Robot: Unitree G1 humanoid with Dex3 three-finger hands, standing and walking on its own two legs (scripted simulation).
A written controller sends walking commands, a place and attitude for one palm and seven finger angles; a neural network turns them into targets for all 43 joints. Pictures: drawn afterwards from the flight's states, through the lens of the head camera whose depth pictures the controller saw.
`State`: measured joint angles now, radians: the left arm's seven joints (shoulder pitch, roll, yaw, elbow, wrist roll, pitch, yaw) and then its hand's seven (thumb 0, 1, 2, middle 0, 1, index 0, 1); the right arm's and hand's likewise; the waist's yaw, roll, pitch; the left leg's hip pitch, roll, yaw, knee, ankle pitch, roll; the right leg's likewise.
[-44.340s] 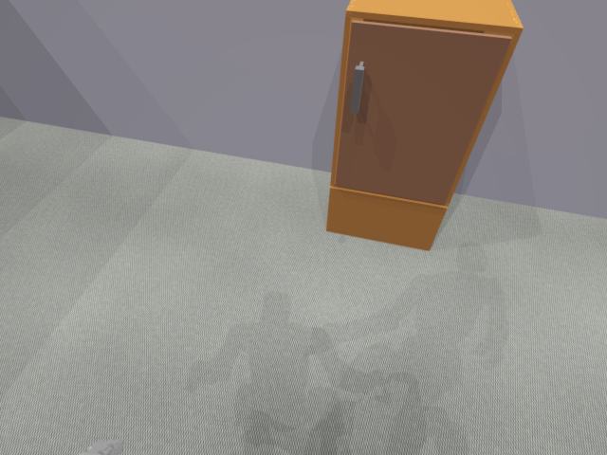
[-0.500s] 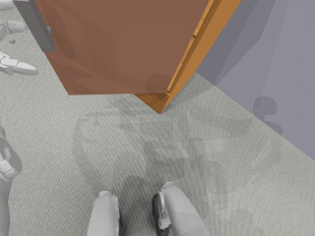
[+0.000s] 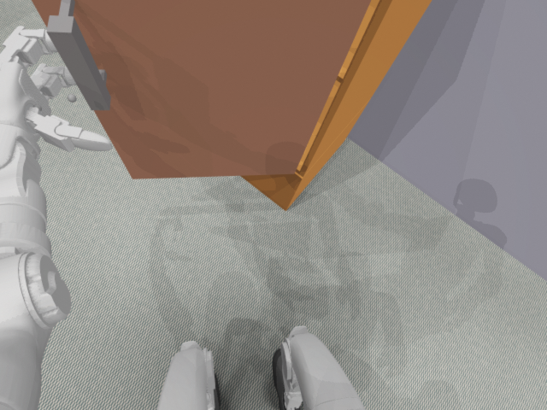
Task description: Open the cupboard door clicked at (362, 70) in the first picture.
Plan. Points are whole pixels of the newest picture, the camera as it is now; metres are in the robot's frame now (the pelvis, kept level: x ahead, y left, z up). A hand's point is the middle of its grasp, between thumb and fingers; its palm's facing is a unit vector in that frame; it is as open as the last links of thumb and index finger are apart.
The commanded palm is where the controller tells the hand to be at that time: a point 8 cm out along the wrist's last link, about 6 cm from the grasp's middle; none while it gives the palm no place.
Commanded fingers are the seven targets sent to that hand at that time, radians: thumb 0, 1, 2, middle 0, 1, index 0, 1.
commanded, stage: slide the fingers in behind the handle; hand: left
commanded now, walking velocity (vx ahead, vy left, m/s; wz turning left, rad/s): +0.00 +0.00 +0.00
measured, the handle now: (85, 56) +0.59 +0.21 +0.06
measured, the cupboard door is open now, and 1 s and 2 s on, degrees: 44 44 55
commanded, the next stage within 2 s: close the thumb around the handle in 0.70 s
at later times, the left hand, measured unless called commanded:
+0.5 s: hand (95, 92) +0.53 +0.19 +0.06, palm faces +0.00 -1.00 -0.03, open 13.9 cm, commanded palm +0.51 +0.23 +0.05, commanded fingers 0.00 -0.50 0.30 -0.30 -1.20 -0.30 -1.20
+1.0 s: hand (89, 95) +0.53 +0.20 +0.06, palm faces -0.01 -1.00 -0.01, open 12.9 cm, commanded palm +0.51 +0.23 +0.05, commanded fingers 0.00 0.12 0.56 -0.34 -1.27 -0.34 -1.27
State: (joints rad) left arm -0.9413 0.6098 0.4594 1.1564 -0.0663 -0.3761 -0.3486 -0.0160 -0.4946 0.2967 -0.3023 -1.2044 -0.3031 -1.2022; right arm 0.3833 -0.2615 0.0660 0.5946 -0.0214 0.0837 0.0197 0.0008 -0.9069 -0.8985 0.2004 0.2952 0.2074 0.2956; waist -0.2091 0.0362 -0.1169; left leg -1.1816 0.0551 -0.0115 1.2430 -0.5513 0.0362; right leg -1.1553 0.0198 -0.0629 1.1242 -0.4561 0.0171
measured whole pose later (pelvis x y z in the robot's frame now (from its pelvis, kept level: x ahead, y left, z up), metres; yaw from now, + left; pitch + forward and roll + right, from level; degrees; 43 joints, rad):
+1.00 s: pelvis +0.00 -0.01 +0.00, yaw +0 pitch +27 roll -5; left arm -0.97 0.57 0.43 1.18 -0.07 -0.40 -0.30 -0.02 -0.32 0.37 -0.29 -1.21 -0.32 -1.22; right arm 0.37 -0.27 0.06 0.61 -0.02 0.07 0.02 0.00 -0.91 -0.90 0.20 0.30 0.21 0.30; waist -0.21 0.04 -0.12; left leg -1.18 0.05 -0.01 1.25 -0.55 0.03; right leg -1.16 0.02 -0.06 1.14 -0.46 0.01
